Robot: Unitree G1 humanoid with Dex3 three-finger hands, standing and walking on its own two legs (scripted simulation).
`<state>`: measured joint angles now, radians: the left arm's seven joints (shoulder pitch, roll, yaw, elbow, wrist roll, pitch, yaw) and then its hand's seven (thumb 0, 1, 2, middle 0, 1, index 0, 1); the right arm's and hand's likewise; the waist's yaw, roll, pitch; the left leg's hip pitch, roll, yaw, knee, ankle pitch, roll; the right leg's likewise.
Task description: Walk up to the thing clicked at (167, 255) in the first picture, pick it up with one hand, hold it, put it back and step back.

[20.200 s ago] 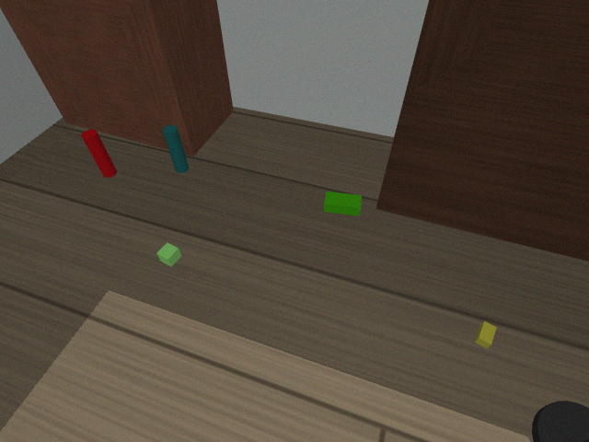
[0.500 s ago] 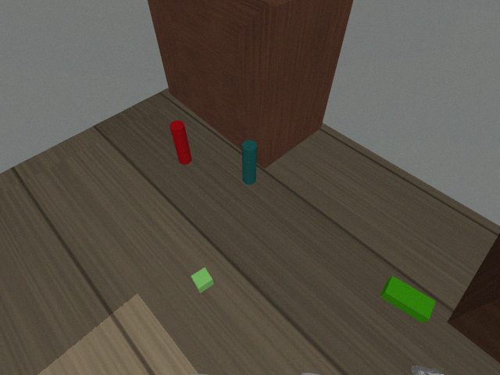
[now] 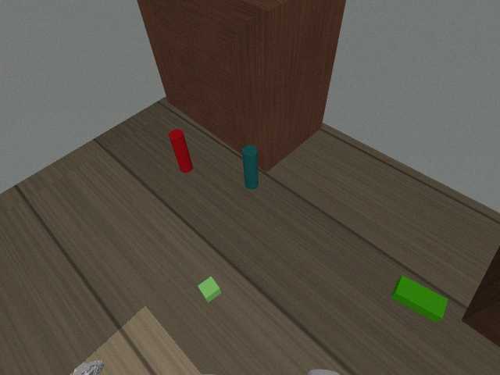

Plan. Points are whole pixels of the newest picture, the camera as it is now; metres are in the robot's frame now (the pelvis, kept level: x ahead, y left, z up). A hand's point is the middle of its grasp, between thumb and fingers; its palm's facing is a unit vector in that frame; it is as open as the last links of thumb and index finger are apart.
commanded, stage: walk up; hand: left
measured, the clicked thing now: (209, 289) +0.49 +0.21 -0.74
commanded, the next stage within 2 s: stand in 0.62 s
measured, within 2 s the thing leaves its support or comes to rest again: neither
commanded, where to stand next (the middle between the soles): +0.09 +0.01 m, yaw -5 degrees
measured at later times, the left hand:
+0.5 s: hand out of the picture +0.11 +0.27 -0.14, palm faces -0.05 -0.94 -0.34, open 7.4 cm
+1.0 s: hand out of the picture +0.09 +0.25 -0.13, palm faces -0.06 -0.93 -0.36, open 7.4 cm
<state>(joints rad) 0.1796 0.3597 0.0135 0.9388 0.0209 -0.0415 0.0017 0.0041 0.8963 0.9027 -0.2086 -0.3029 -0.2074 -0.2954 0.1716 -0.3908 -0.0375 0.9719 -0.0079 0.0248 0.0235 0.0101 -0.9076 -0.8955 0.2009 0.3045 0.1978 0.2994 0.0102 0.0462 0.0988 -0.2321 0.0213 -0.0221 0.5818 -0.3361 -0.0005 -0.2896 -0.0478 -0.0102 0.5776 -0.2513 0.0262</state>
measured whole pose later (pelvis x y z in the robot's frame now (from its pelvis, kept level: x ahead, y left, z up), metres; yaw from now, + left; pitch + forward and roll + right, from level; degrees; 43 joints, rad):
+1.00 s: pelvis +0.01 -0.01 +0.02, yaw -2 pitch -3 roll +0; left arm 0.11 0.35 -0.01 1.13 0.01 -0.02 -0.01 0.00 0.90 0.90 -0.21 -0.30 -0.20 -0.29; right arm 0.10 -0.36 -0.02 1.14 -0.01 0.00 0.02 0.01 -0.91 -0.90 0.20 0.30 0.20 0.30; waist 0.00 0.02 0.06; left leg -0.08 0.04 0.01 0.32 -0.20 -0.04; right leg -0.16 -0.03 0.02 0.36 -0.15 0.03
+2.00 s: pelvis -0.06 +0.04 -0.01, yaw -2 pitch -1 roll +0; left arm -0.01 0.42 0.05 0.91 0.02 0.08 0.03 0.00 0.90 0.90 -0.21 -0.30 -0.20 -0.29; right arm 0.12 -0.38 -0.06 0.97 -0.02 0.04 0.01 0.01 -0.91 -0.90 0.20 0.30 0.20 0.30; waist -0.01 -0.06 0.21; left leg -0.29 -0.02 0.01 0.69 -0.38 0.04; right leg -0.51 0.05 0.16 0.93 -0.49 -0.02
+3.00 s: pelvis -0.31 +0.00 -0.01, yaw -6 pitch -3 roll +0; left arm 0.26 0.41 0.08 0.88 0.02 0.04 -0.02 0.00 0.90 0.90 -0.21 -0.30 -0.20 -0.29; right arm 0.14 -0.38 -0.05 0.82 -0.05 0.01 0.00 0.01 -0.90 -0.89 0.21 0.31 0.20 0.30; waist 0.03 -0.05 0.12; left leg -0.34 0.05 0.02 0.63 -0.25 0.01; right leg -0.21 0.00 0.09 0.69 -0.49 0.02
